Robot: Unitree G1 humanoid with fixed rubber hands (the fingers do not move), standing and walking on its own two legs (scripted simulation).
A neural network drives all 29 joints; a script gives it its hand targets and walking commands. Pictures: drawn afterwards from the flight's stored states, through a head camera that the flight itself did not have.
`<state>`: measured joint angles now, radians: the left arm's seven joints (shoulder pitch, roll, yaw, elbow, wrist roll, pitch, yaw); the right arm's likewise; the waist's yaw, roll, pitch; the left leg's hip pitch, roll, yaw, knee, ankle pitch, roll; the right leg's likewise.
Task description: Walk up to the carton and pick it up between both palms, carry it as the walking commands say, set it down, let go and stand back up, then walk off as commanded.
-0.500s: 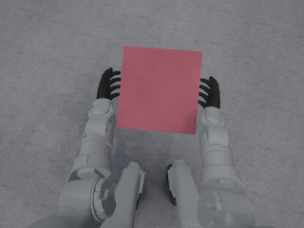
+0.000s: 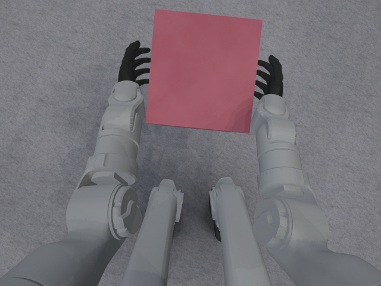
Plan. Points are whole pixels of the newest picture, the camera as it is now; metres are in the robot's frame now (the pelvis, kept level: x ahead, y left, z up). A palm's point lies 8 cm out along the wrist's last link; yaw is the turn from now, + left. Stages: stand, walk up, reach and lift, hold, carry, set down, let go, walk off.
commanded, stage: set down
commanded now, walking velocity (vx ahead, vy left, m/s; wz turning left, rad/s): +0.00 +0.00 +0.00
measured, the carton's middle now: (200, 85) +0.52 -0.01 -0.18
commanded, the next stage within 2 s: none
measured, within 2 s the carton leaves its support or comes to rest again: neither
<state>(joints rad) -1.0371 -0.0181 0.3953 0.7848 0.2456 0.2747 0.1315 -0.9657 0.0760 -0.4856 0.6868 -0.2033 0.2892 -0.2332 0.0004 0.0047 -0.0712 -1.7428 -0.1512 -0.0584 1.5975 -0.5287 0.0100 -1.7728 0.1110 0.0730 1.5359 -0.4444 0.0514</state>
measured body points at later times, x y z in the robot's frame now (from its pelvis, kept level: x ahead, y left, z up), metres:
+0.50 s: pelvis -0.01 +0.00 -0.06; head +0.31 +0.01 +0.26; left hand +0.53 +0.14 -0.18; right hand +0.50 -0.15 -0.18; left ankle +0.08 +0.10 -0.52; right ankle +0.11 -0.13 -0.52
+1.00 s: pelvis -0.02 -0.01 -0.12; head +0.34 +0.01 +0.14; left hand +0.56 +0.14 -0.27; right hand +0.52 -0.14 -0.27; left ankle +0.08 +0.10 -0.52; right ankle +0.11 -0.13 -0.52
